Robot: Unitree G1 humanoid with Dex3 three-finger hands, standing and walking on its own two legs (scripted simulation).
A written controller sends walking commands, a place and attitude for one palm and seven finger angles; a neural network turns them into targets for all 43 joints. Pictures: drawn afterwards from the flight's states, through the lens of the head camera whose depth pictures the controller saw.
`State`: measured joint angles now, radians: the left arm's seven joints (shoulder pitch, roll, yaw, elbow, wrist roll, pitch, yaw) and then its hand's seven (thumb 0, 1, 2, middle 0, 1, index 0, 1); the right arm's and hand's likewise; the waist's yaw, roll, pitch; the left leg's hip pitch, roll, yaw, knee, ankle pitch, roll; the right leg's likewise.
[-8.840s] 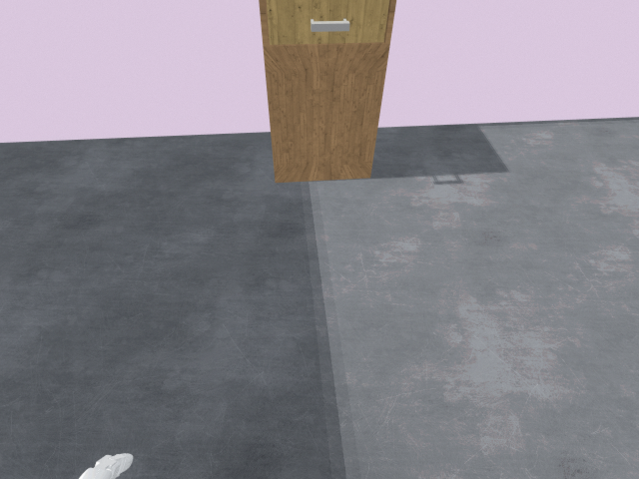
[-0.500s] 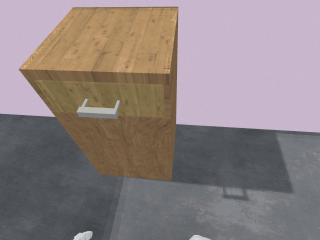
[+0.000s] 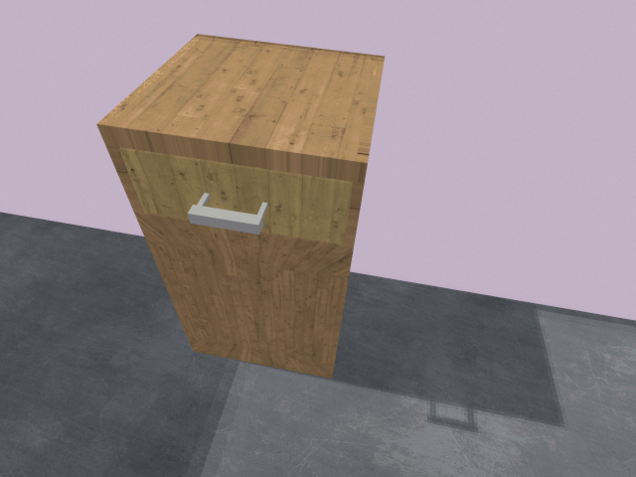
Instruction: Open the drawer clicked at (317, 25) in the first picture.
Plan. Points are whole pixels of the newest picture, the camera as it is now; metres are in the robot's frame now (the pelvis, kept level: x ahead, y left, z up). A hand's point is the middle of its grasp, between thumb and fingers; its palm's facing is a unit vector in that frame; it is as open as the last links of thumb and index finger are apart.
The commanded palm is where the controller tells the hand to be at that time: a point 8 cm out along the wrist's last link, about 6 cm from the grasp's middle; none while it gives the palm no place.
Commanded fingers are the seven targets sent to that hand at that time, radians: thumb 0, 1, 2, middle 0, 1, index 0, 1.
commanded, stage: come to a stop and stand still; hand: left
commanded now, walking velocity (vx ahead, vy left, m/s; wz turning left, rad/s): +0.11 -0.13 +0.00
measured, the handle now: (230, 211) +0.56 +0.22 -0.03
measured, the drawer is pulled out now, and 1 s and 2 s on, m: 0.00 0.00 0.00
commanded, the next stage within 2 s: look again from close up in 1.14 s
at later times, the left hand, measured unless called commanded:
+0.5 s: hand out of the picture -0.01 +0.11 -0.17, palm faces +0.06 -0.99 -0.14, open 7.4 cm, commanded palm none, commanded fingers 0.00 0.90 0.90 -0.20 -0.30 -0.20 -0.30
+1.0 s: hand out of the picture +0.00 +0.09 -0.16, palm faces +0.06 -0.98 -0.17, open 7.4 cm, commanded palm none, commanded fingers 0.00 0.90 0.90 -0.20 -0.30 -0.20 -0.30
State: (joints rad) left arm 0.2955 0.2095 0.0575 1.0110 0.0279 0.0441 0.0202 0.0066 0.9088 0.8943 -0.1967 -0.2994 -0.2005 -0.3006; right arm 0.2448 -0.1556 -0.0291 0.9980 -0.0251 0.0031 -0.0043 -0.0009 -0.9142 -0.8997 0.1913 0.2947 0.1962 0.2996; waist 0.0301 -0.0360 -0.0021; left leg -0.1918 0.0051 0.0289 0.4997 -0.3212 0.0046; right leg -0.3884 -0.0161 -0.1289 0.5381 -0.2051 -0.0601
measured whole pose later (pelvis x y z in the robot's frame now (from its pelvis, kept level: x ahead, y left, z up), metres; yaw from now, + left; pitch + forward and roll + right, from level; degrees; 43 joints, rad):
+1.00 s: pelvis +0.04 -0.06 +0.01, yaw +0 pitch -1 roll +1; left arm 0.35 0.09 0.00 1.14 0.01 -0.02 0.04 0.01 0.91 0.89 -0.19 -0.30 -0.20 -0.30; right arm 0.30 -0.12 0.01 1.16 -0.01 -0.01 -0.05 0.01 -0.92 -0.90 0.19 0.30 0.20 0.30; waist 0.01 0.01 0.03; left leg -0.15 0.06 0.05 0.41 -0.25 -0.05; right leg -0.08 0.07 -0.06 0.40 -0.31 -0.10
